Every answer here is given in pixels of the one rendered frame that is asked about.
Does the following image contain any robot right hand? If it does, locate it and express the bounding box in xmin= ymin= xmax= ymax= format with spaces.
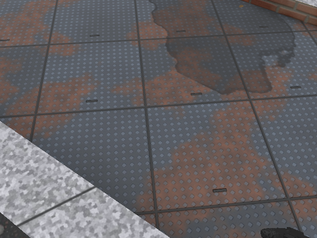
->
xmin=261 ymin=227 xmax=310 ymax=238

